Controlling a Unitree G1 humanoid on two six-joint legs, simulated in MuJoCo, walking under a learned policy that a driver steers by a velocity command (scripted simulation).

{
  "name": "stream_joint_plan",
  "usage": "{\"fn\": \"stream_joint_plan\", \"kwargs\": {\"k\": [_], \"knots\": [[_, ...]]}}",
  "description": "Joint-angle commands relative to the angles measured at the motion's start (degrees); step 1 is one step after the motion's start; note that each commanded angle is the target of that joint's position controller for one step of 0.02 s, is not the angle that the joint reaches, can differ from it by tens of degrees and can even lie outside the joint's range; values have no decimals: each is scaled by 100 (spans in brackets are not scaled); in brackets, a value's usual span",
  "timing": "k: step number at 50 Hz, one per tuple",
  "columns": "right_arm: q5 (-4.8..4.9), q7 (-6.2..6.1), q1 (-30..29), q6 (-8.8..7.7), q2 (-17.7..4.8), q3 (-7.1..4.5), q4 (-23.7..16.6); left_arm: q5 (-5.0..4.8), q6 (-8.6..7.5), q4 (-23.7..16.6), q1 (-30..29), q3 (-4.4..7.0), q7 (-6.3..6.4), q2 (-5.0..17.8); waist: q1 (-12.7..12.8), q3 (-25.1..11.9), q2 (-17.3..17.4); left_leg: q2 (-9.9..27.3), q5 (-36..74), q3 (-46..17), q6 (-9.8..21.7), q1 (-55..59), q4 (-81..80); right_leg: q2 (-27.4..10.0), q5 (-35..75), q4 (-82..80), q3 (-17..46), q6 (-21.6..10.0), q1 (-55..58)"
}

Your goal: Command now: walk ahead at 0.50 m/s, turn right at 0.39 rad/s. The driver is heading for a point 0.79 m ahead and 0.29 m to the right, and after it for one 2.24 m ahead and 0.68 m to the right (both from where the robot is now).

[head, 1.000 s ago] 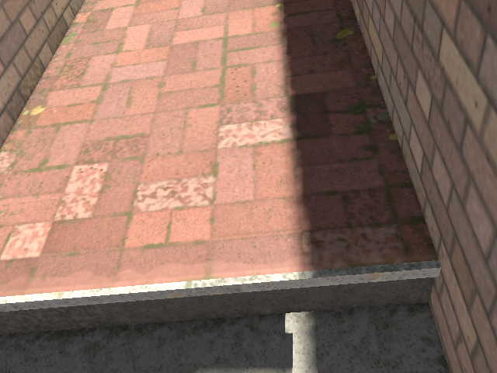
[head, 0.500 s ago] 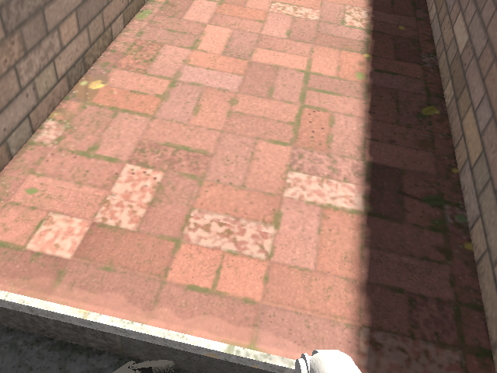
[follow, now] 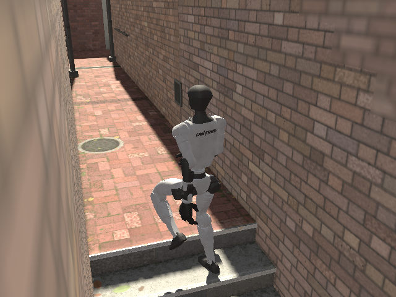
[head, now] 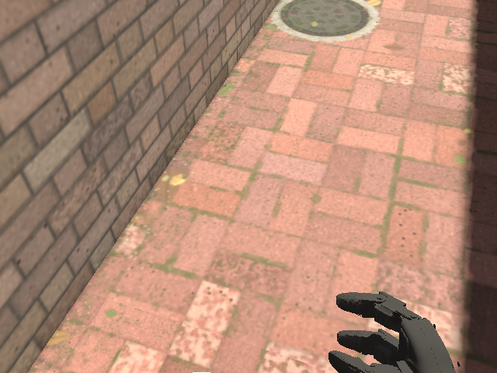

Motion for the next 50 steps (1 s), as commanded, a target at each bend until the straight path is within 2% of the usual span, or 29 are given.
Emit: {"fn": "stream_joint_plan", "kwargs": {"k": [1, 5, 7, 8, 9, 10, 11, 12, 13, 14, 15, 16, 17, 18, 19, 20, 23, 26, 30, 35, 39, 40, 41, 42, 43, 44, 46, 48, 50], "knots": [[-32, -187, -77, 96, 106, 135, -315, -57, -190, -859, -878, 16, 51, 530, -290, 608, -476, 326, 312, 505, -369, -461, 181, -1171, 91, -1640, 1758, -1103, -1011], [-71, -281, -1315, 0, 293, 312, -887, -121, -4, -737, 411, 102, 321, 606, 495, 579, -896, 840, -135, 374, -696, -2332, -1221, -1411, -242, -1696, 2351, -994, 1198], [-70, -191, -1778, -31, 250, 309, -1194, -136, 114, -794, 642, 150, 462, 505, 604, 486, -957, 967, 23, 243, -684, -1532, -2506, -1611, 137, -2149, 2384, -918, 952], [-46, -152, -1783, -8, 442, 431, -1300, -318, 211, -985, 127, 269, 532, 816, 266, 415, -965, 744, -1686, 692, -574, 668, -4078, -1666, 497, -3111, 2012, -868, -463], [12, -204, -1421, 56, 210, 272, -1311, -412, 246, -991, 123, 340, 538, 1030, 7, 269, -1394, 558, -2058, 860, -630, 2201, -4797, -1578, 1013, -3171, 1845, -732, -798], [134, -209, -299, 52, -445, -140, -865, -208, 95, -1018, 24, 350, 344, 1430, -523, -389, -2016, -85, -2413, 1641, -458, 3266, -4350, -1588, 4400, -2581, 1491, -838, -254], [146, -252, 743, 14, -1202, -472, -613, -128, -66, -1081, -409, 361, 230, 1561, -1098, -901, -1930, -50, -1923, 931, -125, 4025, -4752, -1361, 7199, -1184, 1082, -574, 237], [4, -288, 1976, -51, -1785, -728, -361, -236, -226, -1269, -854, 406, 162, 1456, -1687, -1768, -829, 1011, -2944, -1713, 466, 5664, -6048, -850, 7132, 1122, 768, -249, -1035], [-268, -285, 2842, -4, -2499, -901, -91, -184, -434, -1487, -744, 284, 48, 746, -1676, -2948, 2115, 2201, -5063, -5231, 1152, 7023, -9327, 70, 2474, 3593, 889, -105, -2095], [-247, -379, 2567, 47, -2213, -813, 97, -51, -512, -1292, -713, 297, -167, 333, -1390, -2762, 2049, 2645, -5552, -7014, 1287, 6512, -10689, 296, 1400, 6381, 1516, -20, -2814], [-5, -408, 2053, 118, -1774, -686, 428, -107, -471, -1556, -1223, 231, -297, 15, -953, -1613, 1547, 2684, -4893, -6182, 991, 5504, -10702, 89, 1433, 7595, 1240, -36, -3379], [-57, -421, 1714, 218, -1092, -522, 835, -177, -393, -1948, -1769, 135, -317, -131, -569, -747, 1117, 2479, -4261, -4473, 663, 4647, -10060, -204, 1635, 7821, 800, -202, -3731], [-184, -389, 1425, 235, -372, -335, 1165, -174, -233, -2137, -2081, 147, -281, 113, -320, -98, 573, 2265, -3502, -2893, 363, 3769, -9190, -452, 1675, 7876, 562, -390, -3723], [-311, -359, 1238, 244, -2, -247, 1420, -225, -67, -2181, -2068, 211, -254, 362, -116, 205, 408, 2036, -2740, -1780, 99, 3296, -8841, -530, 1663, 7770, 577, -450, -3483], [-333, -315, 1157, 214, 89, -229, 1537, -301, 54, -2110, -1750, 205, -235, 349, 127, 340, 387, 1758, -2172, -889, -108, 3180, -8776, -492, 1728, 7516, 678, -500, -3285], [-269, -302, 1140, 140, 167, -253, 1649, -233, 104, -2127, -1659, 157, -243, 271, 176, 498, 472, 1684, -1563, -383, -193, 3208, -9074, -447, 1799, 7357, 683, -537, -3408], [-249, -320, 1404, 146, -442, -435, 1822, -141, 176, -2253, -1996, 98, -146, 269, 131, 702, 396, 1633, -931, 667, -26, 3666, -9737, -442, 1529, 6370, 397, -322, -3860], [-327, -494, 1418, 50, -823, -464, 1742, -21, 164, -2449, -2428, 283, -128, 909, 55, 508, 241, 1532, -125, 1252, 152, 4223, -10436, -568, 2220, 5229, 117, 28, -3612], [-372, -673, 1707, 35, -1519, -703, 1657, -334, 237, -2544, -2852, 378, -108, 1003, -255, 632, 143, 1566, -273, 1649, 193, 5360, -10677, -995, 2246, 3579, -234, 166, -3612], [-176, -693, 2002, 147, -1784, -888, 1544, -453, 156, -2819, -3832, 402, -329, 935, -676, 1065, 216, 1864, -58, 1789, 418, 6455, -10930, -1099, 1563, 1452, -785, 21, -3197], [195, -463, 1563, 273, -2174, -1035, 1486, -359, 202, -2460, -2666, 668, -284, 1372, -49, 599, 473, 1675, 4055, 2151, 397, 6674, -9284, -330, 735, 698, -1614, -331, -1236], [281, -402, 1430, 306, -2199, -1041, 1478, -364, 190, -2234, -1870, 839, -219, 1689, 383, 148, 345, 1383, 4517, 2247, 233, 6538, -8139, 32, 1023, 71, -1678, -557, -103], [197, -415, 1590, 269, -1907, -958, 1418, -235, 229, -1970, -1101, 1061, -80, 2138, 590, -253, 3, 1157, 3037, 2031, -72, 5509, -6621, 24, 1085, -72, -880, -721, 1377], [-196, -493, 1904, 190, -1019, -729, 1045, -194, 216, -1926, -1197, 1124, -24, 2708, -170, -436, -1730, 150, -1840, 1729, -547, 2984, -4502, -1265, 1098, -299, 1671, -1477, 2930], [-14, -524, 1653, -48, -1063, -652, 701, -183, 19, -2131, -1250, 970, -106, 2419, -218, -1691, -1507, -497, -2423, 18, -624, 2261, -3297, -2103, -1080, -1947, 4634, -2180, 3428], [234, -512, 818, -202, -1467, -710, 549, -176, -127, -2089, -1340, 873, -111, 2074, 49, -1108, -687, -187, -1865, -294, -531, 1738, -3146, -2227, -869, -2532, 4395, -1745, 3081], [-6, -531, 652, -297, -1370, -621, 493, -171, -275, -2016, -1682, 741, -89, 1707, -198, -544, -9, 346, -1070, -404, -289, 1764, -3534, -1859, 550, -2055, 3020, -1331, 1910], [-86, -449, 1022, -191, -1498, -682, 506, -196, -364, -2096, -1860, 608, -66, 1356, -509, -486, -72, 511, -663, -540, -240, 2229, -4011, -1453, 931, -2083, 2329, -1263, 1227], [-155, -436, 941, -103, -1448, -697, 426, -227, -392, -2043, -1734, 599, -21, 1397, -547, -232, 51, 505, -575, -445, -352, 1938, -4280, -1357, 1055, -2196, 2069, -1308, 1012]]}}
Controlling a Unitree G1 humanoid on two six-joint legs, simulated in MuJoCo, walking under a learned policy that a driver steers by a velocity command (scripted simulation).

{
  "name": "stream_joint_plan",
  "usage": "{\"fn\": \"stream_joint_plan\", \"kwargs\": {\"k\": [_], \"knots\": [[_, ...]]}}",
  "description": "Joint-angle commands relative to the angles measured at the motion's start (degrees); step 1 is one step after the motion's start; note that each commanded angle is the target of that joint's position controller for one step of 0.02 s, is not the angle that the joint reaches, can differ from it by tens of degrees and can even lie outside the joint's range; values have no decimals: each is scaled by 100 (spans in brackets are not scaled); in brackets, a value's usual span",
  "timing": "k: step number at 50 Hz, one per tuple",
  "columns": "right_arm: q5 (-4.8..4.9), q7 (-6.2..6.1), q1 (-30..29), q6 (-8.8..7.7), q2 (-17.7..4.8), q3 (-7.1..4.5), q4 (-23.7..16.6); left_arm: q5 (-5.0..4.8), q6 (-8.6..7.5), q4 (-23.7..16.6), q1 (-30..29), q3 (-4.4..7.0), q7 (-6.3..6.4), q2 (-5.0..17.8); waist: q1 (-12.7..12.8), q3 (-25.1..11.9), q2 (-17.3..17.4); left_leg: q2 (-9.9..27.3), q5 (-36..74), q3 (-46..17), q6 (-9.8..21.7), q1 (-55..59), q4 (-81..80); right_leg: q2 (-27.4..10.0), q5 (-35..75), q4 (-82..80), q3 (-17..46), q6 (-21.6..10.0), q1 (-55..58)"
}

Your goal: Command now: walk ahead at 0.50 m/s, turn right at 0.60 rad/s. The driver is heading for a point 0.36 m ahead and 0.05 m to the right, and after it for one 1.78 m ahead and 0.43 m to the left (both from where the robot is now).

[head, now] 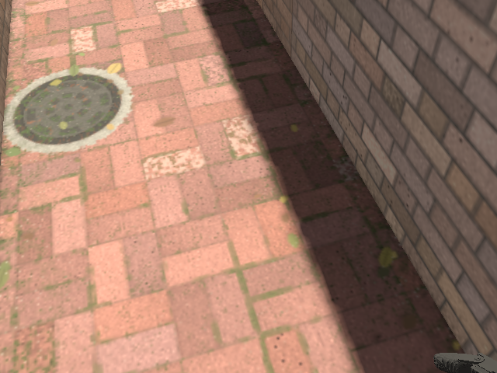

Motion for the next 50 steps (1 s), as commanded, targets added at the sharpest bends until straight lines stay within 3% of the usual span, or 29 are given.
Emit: {"fn": "stream_joint_plan", "kwargs": {"k": [1, 5, 7, 10, 12, 14, 16, 17, 18, 19, 20, 21, 22, 23, 24, 26, 28, 31, 36, 37, 38, 40, 41, 42, 43, 44, 46, 48, 50], "knots": [[-121, 29, 247, 21, -397, -91, -409, 25, -222, -533, -177, 79, 112, 559, -332, -376, 68, 293, 406, -216, -72, -1418, -448, -1628, 81, -1491, 2432, -1125, 1080], [-175, 91, -820, -28, -293, -37, -653, 122, -158, -435, 210, 22, 275, 499, 26, 120, -351, 34, 1643, 32, -282, -1463, -2470, -1239, 156, -1639, 1927, -874, 541], [-170, 180, -1232, -77, -242, -33, -682, 90, -109, -361, 344, 11, 323, 520, 242, 146, -558, -278, 2473, 294, -371, -897, -3511, -1039, 158, -1549, 1681, -670, 395], [-59, 220, -1671, -90, -283, -74, -771, 55, -73, -180, 512, 65, 291, 724, 459, 282, -717, -496, 2739, 309, -393, -404, -4353, -1103, -104, -1416, 1801, -551, 464], [12, 237, -1710, -107, -416, -142, -792, 20, -67, -69, 574, 46, 279, 618, 435, 385, -908, -465, 2531, 145, -290, -587, -4685, -1315, -2, -1128, 2048, -495, 1178], [4, 282, -1500, -132, -530, -188, -702, 61, -50, 27, 523, 76, 307, 647, 316, 364, -1060, -433, 2311, 152, -69, -576, -4896, -1514, 862, -857, 2027, -364, 1841], [-22, 291, -876, -149, -638, -255, -520, 161, -35, -28, 325, 93, 297, 749, -5, -11, -1090, -619, 1834, 406, 240, 91, -4878, -1572, 3022, -172, 1858, -176, 2160], [-16, 252, -204, -163, -822, -365, -318, 237, -34, -54, 139, 105, 266, 881, -421, -328, -1033, -842, 1949, 642, 472, 859, -4980, -1397, 4511, 682, 1628, -77, 2109], [-39, 228, 1028, -162, -941, -396, 7, 301, -55, -174, -205, 65, 239, 845, -1045, -1042, -983, -546, 2411, 327, 753, 2608, -4631, -1228, 4657, 2029, 1433, 83, 1172], [-136, 239, 1958, -122, -1297, -391, 223, 476, -122, -401, -40, -119, 164, 264, -1030, -2084, 573, 528, 3543, -1162, 1223, 4718, -4125, -555, 1067, 4203, 1140, 364, -446], [-101, 274, 1940, -107, -1620, -491, 317, 194, -189, -282, 1261, -222, 68, 105, -399, -2870, 2620, 1863, 2392, -4377, 2634, 5961, -5431, 110, -2285, 6130, 920, 753, -2111], [-62, 197, 1454, -31, -1019, -410, 47, 140, -243, -169, 814, -141, 72, 725, -621, -2454, 1369, 1547, 733, -4489, 2430, 5512, -5802, -342, -1646, 6687, 1236, 728, -2678], [-45, 85, 1031, 58, -679, -319, -116, 157, -299, -467, -371, -138, 57, 947, -822, -1514, 452, 1239, 783, -3325, 2127, 4551, -5811, -558, -1209, 6650, 1045, 712, -2957], [-84, 60, 789, 100, -727, -261, -150, 291, -308, -629, -799, -168, 74, 879, -573, -951, -433, 1017, 1553, -2772, 1970, 3462, -5961, -747, -939, 6322, 930, 761, -2689], [-76, 41, 741, 87, -780, -246, -126, 394, -284, -761, -900, -171, 102, 789, -346, -766, -596, 853, 2095, -2534, 1939, 2861, -6060, -887, -785, 5877, 965, 832, -2403], [-39, 32, 828, 91, -637, -192, -9, 362, -202, -902, -808, -227, 108, 570, -49, -471, -229, 437, 2361, -1971, 1840, 2146, -6297, -1010, -739, 5171, 852, 910, -2029], [26, 33, 815, 114, -735, -232, 16, 384, -148, -934, -752, -247, 154, 562, 64, -358, -28, 216, 2932, -1542, 1799, 1834, -6275, -1010, -546, 4339, 656, 1111, -1974], [98, -3, 939, 224, -998, -295, 28, 390, -166, -1150, -1398, -403, 163, 312, -68, -297, 9, -54, 2796, -1211, 1638, 1358, -6251, -834, 94, 2449, 418, 1275, -1409], [190, 101, 1341, 285, -1102, -320, 130, 188, -261, -1201, -2155, -305, 109, 819, -586, -180, 333, 71, 1040, -1874, 1445, 1851, -6006, -652, 798, 662, 700, 1118, -1039], [112, 139, 1366, 397, -1098, -320, 70, 218, -291, -1191, -2118, -325, 115, 734, -600, -296, 536, 66, 820, -1968, 1455, 1974, -5783, -641, 614, 455, 716, 1049, -825], [92, 147, 1458, 436, -973, -314, 103, 194, -341, -1058, -1992, -258, 115, 894, -637, -354, 596, 44, 730, -2027, 1390, 2055, -5639, -608, 502, 250, 657, 968, -517], [82, 151, 1495, 465, -834, -293, 106, 211, -437, -942, -1602, -131, 157, 1057, -344, -395, 543, -193, 795, -2113, 1158, 1974, -5021, -649, 438, -365, 580, 730, 363], [61, 166, 1358, 416, -629, -227, 29, 307, -481, -846, -1005, -58, 200, 1240, -24, -856, 330, -409, 855, -1793, 927, 1537, -4055, -1213, 404, -209, 1014, 446, 1429], [8, 180, 1382, 328, -307, -111, -208, 413, -452, -748, -140, 50, 261, 1698, 197, -1391, -732, -1061, -313, -969, 541, 50, -2307, -2326, -342, -512, 2727, -205, 2991], [131, 181, 1620, 243, -405, -96, -396, 313, -413, -439, 354, 153, 214, 1835, 121, -1477, -2000, -1057, -1755, -755, 393, -1306, -1172, -3265, -1525, -992, 4642, -938, 3331], [272, 122, 1439, 211, -820, -183, -276, 190, -411, -525, 202, 97, 203, 1371, 252, -1024, -1316, -751, -1363, -919, 319, -1786, -599, -3127, -2446, -1193, 4434, -827, 3094], [126, 69, 975, 271, -946, -258, -302, 194, -351, -558, -355, 38, 250, 1063, 92, -416, -624, -409, -415, -650, 264, -1755, -378, -2711, -1129, -1196, 3114, -331, 2285], [27, 122, 823, 380, -813, -286, -429, 228, -358, -475, -565, -1, 274, 912, -89, -160, -552, -197, 72, -562, 199, -1514, -519, -2377, 42, -1356, 2137, -108, 1622], [95, 170, 641, 441, -566, -254, -630, 201, -370, -343, -436, 17, 306, 950, -91, -110, -725, -124, 364, -402, 61, -1656, -520, -2271, 416, -1504, 1567, -91, 1378]]}}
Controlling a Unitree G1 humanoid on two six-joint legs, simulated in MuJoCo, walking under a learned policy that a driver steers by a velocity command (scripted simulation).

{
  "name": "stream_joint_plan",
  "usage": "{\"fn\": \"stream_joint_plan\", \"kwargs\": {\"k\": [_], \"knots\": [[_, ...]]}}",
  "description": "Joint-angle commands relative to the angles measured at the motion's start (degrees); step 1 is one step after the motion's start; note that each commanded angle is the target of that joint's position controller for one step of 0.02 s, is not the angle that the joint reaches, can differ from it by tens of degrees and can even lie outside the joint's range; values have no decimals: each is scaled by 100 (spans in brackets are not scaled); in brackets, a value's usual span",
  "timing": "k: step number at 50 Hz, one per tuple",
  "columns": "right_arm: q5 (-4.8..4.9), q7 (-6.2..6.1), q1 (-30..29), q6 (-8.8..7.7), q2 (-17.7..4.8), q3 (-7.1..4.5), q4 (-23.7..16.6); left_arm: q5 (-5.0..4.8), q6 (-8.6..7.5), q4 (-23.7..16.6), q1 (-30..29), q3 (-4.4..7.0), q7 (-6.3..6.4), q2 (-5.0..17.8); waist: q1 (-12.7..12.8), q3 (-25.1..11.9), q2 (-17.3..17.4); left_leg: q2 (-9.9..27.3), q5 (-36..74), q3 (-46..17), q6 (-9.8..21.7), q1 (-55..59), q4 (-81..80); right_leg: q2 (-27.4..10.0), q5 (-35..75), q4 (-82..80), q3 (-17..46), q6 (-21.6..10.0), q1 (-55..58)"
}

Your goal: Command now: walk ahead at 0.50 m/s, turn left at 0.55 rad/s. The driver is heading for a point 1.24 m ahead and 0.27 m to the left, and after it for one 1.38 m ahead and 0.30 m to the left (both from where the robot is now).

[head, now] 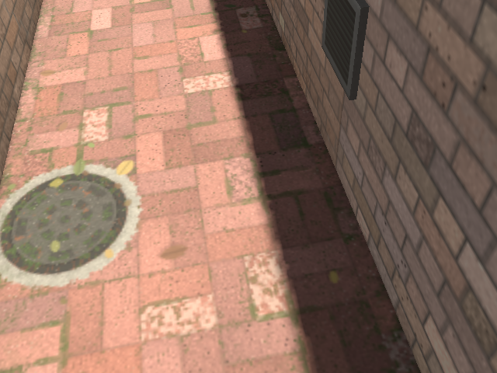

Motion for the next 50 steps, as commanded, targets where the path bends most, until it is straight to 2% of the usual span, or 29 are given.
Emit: {"fn": "stream_joint_plan", "kwargs": {"k": [1, 4, 7, 11, 12, 14, 15, 16, 17, 18, 19, 20, 21, 22, 23, 27, 32, 35, 38, 40, 41, 42, 43, 44, 45, 46, 47, 48, 50], "knots": [[-10, 58, -387, -7, -80, -56, -709, -17, -59, -153, 127, 184, 78, 698, 48, 45, -904, 441, 579, -213, -199, -1581, 171, -1559, 715, -1145, 1190, -860, 911], [4, 123, -607, 56, 28, -24, -889, 89, 35, -8, 208, 211, 158, 876, 22, 114, -1147, 482, 1191, -99, -352, -1579, -335, -1522, 1135, -1228, 489, -875, 649], [-13, 209, -1034, 25, 88, -10, -982, 64, 68, 74, 252, 248, 148, 1077, 132, 236, -1194, 529, 1871, 251, -308, -1201, -1358, -1405, 1019, -1138, -89, -682, 532], [104, 314, -1344, 38, 54, -12, -1068, -159, 56, 198, 386, 308, 109, 1218, 167, 405, -1284, 533, 1665, 552, -115, -595, -2366, -1576, 736, -1041, -485, -555, 946], [76, 329, -1402, 54, -8, -31, -1094, -181, 66, 211, 401, 342, 94, 1297, 170, 454, -1210, 452, 1428, 691, -22, -347, -2541, -1635, 1004, -944, -561, -522, 985], [17, 312, -1142, 103, -198, -146, -1127, -257, 116, 245, 315, 410, 81, 1517, -114, 377, -1120, 111, 934, 1021, 232, 444, -3015, -1679, 2856, -297, -797, -415, 1114], [-14, 307, -559, 112, -352, -256, -988, -254, 148, 270, 291, 432, 87, 1605, -479, 62, -1033, -163, 831, 1199, 402, 1260, -3299, -1548, 3968, 605, -1006, -334, 1099], [1, 246, 467, 151, -660, -434, -685, -193, 130, 274, 419, 391, 102, 1478, -922, -469, -865, -415, 1047, 1146, 603, 2639, -3418, -1370, 4331, 1844, -1075, -225, 652], [109, 106, 1103, 230, -1145, -554, -515, 38, 54, 104, 562, 203, 85, 868, -912, -865, 517, 572, 2204, -516, 986, 4194, -3421, -994, 739, 3803, -946, 19, -980], [157, 102, 608, 217, -1753, -575, -667, 22, -124, -358, 1311, -15, -19, 296, 23, -2213, 2173, 1745, 61, -3816, 2187, 5586, -4628, 95, -2272, 5822, 24, 232, -2705], [164, 143, 748, 134, -1111, -435, -788, -149, -277, -374, 408, 85, -57, 844, -592, -2359, 831, 1906, -522, -4303, 1943, 5367, -5495, -93, -1921, 6232, 765, 125, -3166], [78, 171, 740, 9, -867, -332, -547, -304, -312, -497, -176, 109, -56, 954, -588, -1513, 203, 1798, -120, -3591, 1668, 4745, -5389, -259, -1421, 6102, 646, -2, -3427], [110, 176, 344, -72, -775, -288, -534, -166, -320, -498, -323, 53, 16, 782, -327, -896, -387, 1562, 660, -2844, 1475, 3773, -5321, -526, -991, 5591, 663, -46, -3240], [111, 182, 24, -101, -633, -249, -541, -31, -278, -473, -271, 66, 53, 783, -81, -665, -210, 1310, 1186, -2275, 1397, 3091, -5277, -684, -767, 5125, 699, -52, -2868], [63, 178, -139, -101, -558, -229, -578, -23, -202, -438, -134, 85, 32, 810, 114, -574, -7, 1099, 1479, -1923, 1362, 2635, -5349, -770, -650, 4904, 739, -79, -2485], [78, -17, 135, -90, -458, -235, -350, 93, -51, -514, -521, 5, -102, 547, 93, -276, -101, 900, 2270, -1380, 1542, 2238, -5600, -564, -211, 3892, 520, 199, -2519], [93, -190, 523, -31, -492, -255, -114, 19, -77, -718, -1796, -108, -198, 234, -358, 89, 83, 536, 1778, -1033, 1221, 1971, -5613, -88, 1410, 1541, 353, 326, -2104], [96, -163, 706, -76, -503, -267, 35, -38, -120, -689, -2006, -62, -278, 323, -529, 157, 218, 668, 1504, -1181, 1110, 2029, -5650, 16, 1992, 903, 313, 222, -1464], [152, -162, 712, -87, -492, -265, 144, -69, -129, -613, -1780, 71, -236, 586, -295, 175, 334, 1043, 1778, -1579, 955, 2960, -5160, -44, 1216, 604, 572, 14, -1443], [99, -183, 565, -31, -507, -269, 135, -56, -153, -407, -1234, 154, -219, 703, 21, -17, 328, 940, 3096, -1437, 796, 3238, -4446, 127, 871, 329, 325, -207, -824], [43, -172, 488, -16, -409, -224, 92, -21, -154, -216, -622, 219, -215, 837, 309, -500, 219, 662, 3733, -1207, 658, 3105, -3555, 67, 1071, 386, 346, -408, 87], [-88, -175, 510, -12, -210, -127, -22, 14, -141, -61, 319, 250, -233, 1068, 617, -1384, -334, 306, 2701, -881, 463, 2386, -2017, -661, 1409, 619, 1308, -796, 1576], [29, -140, 1661, -72, 139, -40, 110, -33, -76, 90, 666, 354, -277, 1432, 127, -1999, -2319, -606, -1140, -293, -43, 385, 32, -1919, 532, 259, 3864, -1932, 3379], [70, -145, 1515, -136, -294, -63, 162, -247, -44, 104, 650, 254, -317, 908, 282, -1697, -1848, -257, -1509, -474, -53, -604, 634, -1985, -1268, -375, 4799, -1991, 3308], [126, -133, 623, -209, -519, -109, -1, -252, -2, -42, 229, 188, -278, 649, 447, -715, -1300, 1, -936, -371, -51, -919, 706, -1693, -1427, -606, 4109, -1773, 2500], [73, -159, 41, -281, -452, -75, -170, -150, 49, -135, -86, 158, -261, 627, 418, -210, -769, 154, -513, -186, -59, -862, 517, -1424, -909, -777, 3546, -1650, 1745], [-19, -167, -278, -349, -413, -82, -290, -122, 73, -134, -183, 122, -251, 562, 340, 93, -620, 271, -246, -103, -93, -839, 189, -1225, -267, -876, 3201, -1620, 1316], [-78, -156, -301, -379, -349, -85, -311, -62, 63, -77, -163, 79, -236, 513, 210, 62, -751, 400, -60, -89, -88, -582, -153, -1027, 416, -906, 2827, -1543, 1121], [-89, -167, -348, -377, -171, -52, -392, -120, 58, -12, -34, 55, -195, 485, 69, 5, -959, 390, -17, 27, -163, -336, -845, -824, 1233, -983, 2450, -1558, 943]]}}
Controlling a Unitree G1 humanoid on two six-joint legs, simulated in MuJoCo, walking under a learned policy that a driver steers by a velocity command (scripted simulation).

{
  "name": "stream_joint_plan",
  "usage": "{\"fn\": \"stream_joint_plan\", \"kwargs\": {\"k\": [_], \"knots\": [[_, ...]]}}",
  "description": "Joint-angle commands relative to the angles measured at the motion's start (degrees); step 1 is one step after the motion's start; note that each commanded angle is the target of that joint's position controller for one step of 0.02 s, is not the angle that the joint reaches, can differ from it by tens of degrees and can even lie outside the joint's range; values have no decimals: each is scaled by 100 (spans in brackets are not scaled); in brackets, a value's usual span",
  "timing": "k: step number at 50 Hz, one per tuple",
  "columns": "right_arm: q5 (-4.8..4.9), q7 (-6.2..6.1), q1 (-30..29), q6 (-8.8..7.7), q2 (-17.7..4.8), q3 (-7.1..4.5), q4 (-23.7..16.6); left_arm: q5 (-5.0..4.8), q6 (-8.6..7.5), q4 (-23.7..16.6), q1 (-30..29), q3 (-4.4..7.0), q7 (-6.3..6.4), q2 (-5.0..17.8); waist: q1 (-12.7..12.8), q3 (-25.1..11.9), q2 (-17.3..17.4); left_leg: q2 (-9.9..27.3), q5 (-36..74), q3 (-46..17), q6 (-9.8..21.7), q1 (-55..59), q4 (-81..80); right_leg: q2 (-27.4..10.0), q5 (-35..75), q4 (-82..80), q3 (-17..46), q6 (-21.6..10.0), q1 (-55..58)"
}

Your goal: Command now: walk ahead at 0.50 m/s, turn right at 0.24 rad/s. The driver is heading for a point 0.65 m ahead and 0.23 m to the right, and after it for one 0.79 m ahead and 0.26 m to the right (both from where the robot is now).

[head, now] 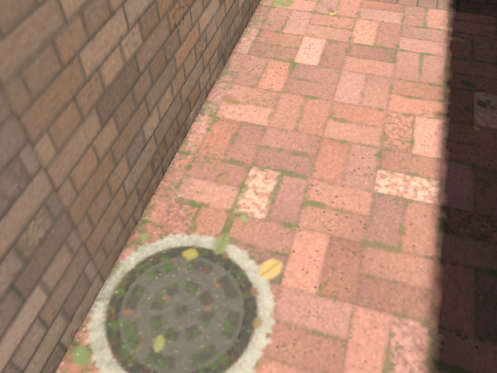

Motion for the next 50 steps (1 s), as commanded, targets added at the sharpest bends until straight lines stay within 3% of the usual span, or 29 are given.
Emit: {"fn": "stream_joint_plan", "kwargs": {"k": [1, 3, 4, 8, 10, 12, 13, 14, 15, 16, 17, 18, 19, 21, 25, 30, 33, 35, 37, 38, 39, 40, 41, 42, 43, 44, 45, 47, 50], "knots": [[-41, -35, -292, -143, -409, -114, -613, -53, -63, -272, 42, 95, 70, 643, -165, -181, -762, 308, 139, -95, -126, -1073, -903, -1439, 1289, -1052, 1876, -1196, 962], [-72, -8, -658, -105, -127, 5, -720, -116, -52, -227, 71, 157, 114, 881, -129, -170, -648, 215, 577, 51, -213, -693, -1870, -1295, 1253, -1051, 1545, -1157, 533], [-65, 10, -842, -95, -114, 28, -710, -105, -34, -229, 71, 191, 128, 994, -54, -112, -674, 187, 994, 91, -283, -539, -2240, -1269, 1272, -1010, 1459, -1091, 352], [-4, 94, -1436, -39, -362, -35, -842, -201, -71, -80, 503, 190, 112, 983, 168, -101, -610, -43, 2095, -33, -326, 458, -3237, -1279, 571, -978, 1633, -857, -101], [36, 86, -1393, -53, -483, -98, -883, -227, -26, -63, 452, 187, 133, 978, -2, -84, -662, -42, 1962, -118, -255, 777, -3538, -1333, 278, -746, 1919, -712, -6], [33, 30, -899, -109, -679, -215, -766, -222, 52, -67, 410, 187, 139, 896, -306, -191, -754, 38, 1710, -81, -76, 1514, -3870, -1167, 185, -243, 1974, -488, -39], [-26, 9, -349, -164, -822, -285, -655, -126, 77, -161, 344, 148, 141, 729, -619, -501, -729, 368, 1469, -340, 122, 2274, -3987, -872, 78, 646, 1697, -292, -295], [-75, -22, 529, -161, -1180, -371, -534, 4, 84, -278, 500, 17, 142, 262, -862, -1341, 234, 1473, 983, -1380, 458, 3578, -4004, -425, -1258, 2415, 1063, -58, -968], [-111, 40, 766, -66, -1541, -437, -400, -175, 35, -492, 1212, -47, 145, 100, -510, -1729, 1995, 2569, -464, -3859, 1300, 4374, -4720, -43, -2688, 3856, 492, 114, -2519], [-52, 76, 542, -78, -1020, -346, -421, -274, 64, -374, 1001, 92, 182, 668, -590, -1101, 1245, 2436, -1607, -4063, 1279, 3834, -5018, -499, -2266, 4613, 588, 178, -3094], [-13, 73, 297, -94, -703, -255, -435, -233, 100, -429, 507, 172, 182, 869, -636, -485, 718, 2167, -1168, -3148, 1071, 3247, -5056, -652, -1740, 4772, 524, 182, -3173], [-40, 89, 19, -103, -555, -194, -434, -176, 137, -416, 357, 185, 183, 772, -503, -265, 336, 1878, -307, -2395, 942, 2745, -5121, -826, -1316, 4706, 445, 235, -2950], [-75, 100, -145, -106, -421, -159, -385, -129, 156, -463, 255, 201, 165, 694, -416, -110, 351, 1673, 342, -1872, 909, 2427, -5211, -953, -1033, 4518, 437, 273, -2848], [-108, 94, -226, -152, -371, -160, -276, -151, 213, -548, 178, 193, 97, 482, -313, -56, 492, 1444, 1113, -1118, 855, 2037, -5429, -1121, -706, 4345, 326, 312, -2571], [-83, 68, -55, -204, -589, -250, -40, -122, 267, -832, -241, 162, 30, 315, -328, -8, 174, 1533, 2145, -381, 1045, 2077, -5625, -1184, -62, 3737, 332, 448, -2905], [-45, 27, 105, -132, -854, -300, 176, -106, 224, -1120, -1014, 82, -134, 225, -564, 162, 57, 1434, 2526, 548, 900, 2136, -5668, -1105, 1098, 2263, -58, 378, -2599], [92, 27, 382, -59, -935, -308, 399, -125, 265, -1399, -1497, 75, -193, 227, -720, 360, -52, 1580, 2648, 786, 823, 2562, -5611, -1040, 1031, 1728, -247, 235, -2672], [134, 21, 448, 3, -1041, -326, 521, -132, 281, -1584, -1662, 91, -233, 257, -690, 384, 66, 1668, 3196, 972, 708, 2920, -5374, -949, 637, 1460, -424, 85, -2599], [148, -26, 382, 72, -1242, -367, 546, -120, 321, -1669, -1470, 193, -227, 488, -460, 117, 386, 1639, 5078, 1238, 547, 3070, -4722, -614, -62, 1355, -811, -129, -1866], [140, -38, 353, 86, -1429, -410, 551, -73, 371, -1620, -1023, 294, -207, 690, -177, -200, 552, 1555, 6166, 1353, 460, 2996, -4053, -329, -245, 1327, -989, -240, -1098], [135, -43, 254, 109, -1410, -382, 519, -121, 403, -1331, 84, 480, -158, 987, 392, -732, 419, 1342, 6163, 1518, 296, 2551, -2848, -123, 101, 963, -985, -453, 360], [-28, -46, 320, 68, -1204, -275, 393, -149, 491, -1062, 1137, 674, -11, 1447, 789, -1358, -263, 1079, 4132, 1494, 52, 969, -1025, -724, 275, 936, 102, -786, 2383], [-236, 81, 943, -128, -274, 40, 49, -142, 417, -1084, 886, 697, 40, 2047, -72, -1980, -2026, -59, -1441, 784, -197, -1490, 986, -2250, -1250, 156, 3578, -1856, 3976], [-12, 135, 339, -336, -829, -44, 57, -85, 316, -1240, 1043, 507, 13, 1388, 455, -2403, -1221, 15, -1445, -400, -116, -1902, 1508, -2457, -1995, -705, 4482, -1888, 3895], [182, 148, -359, -419, -1072, -93, -241, -38, 224, -1143, 888, 409, -17, 1126, 475, -1315, -809, 131, -937, -278, -38, -2411, 1394, -2237, -1384, -852, 3647, -1631, 3299], [97, 110, -420, -457, -980, -46, -252, -53, 173, -1152, 505, 375, -8, 1059, 186, -802, -261, 411, -426, -224, 24, -2276, 871, -2023, -599, -800, 2872, -1474, 2498], [-62, 92, -405, -440, -1016, -58, -172, -8, 163, -1218, 119, 302, 13, 892, -23, -560, -25, 585, -68, -202, -36, -1835, 426, -1815, 29, -839, 2347, -1369, 1774], [-199, 100, -310, -296, -981, -55, -251, 110, 149, -1312, -204, 244, 23, 900, -335, -469, -265, 615, 230, -242, -215, -1145, 70, -1642, 2050, -875, 1807, -1384, 964], [-274, 49, -320, -121, -806, 17, -301, 36, 147, -1100, -89, 277, 90, 1111, -473, -369, -381, 328, 570, -16, -528, -778, -677, -1368, 3331, -806, 1122, -1364, 221]]}}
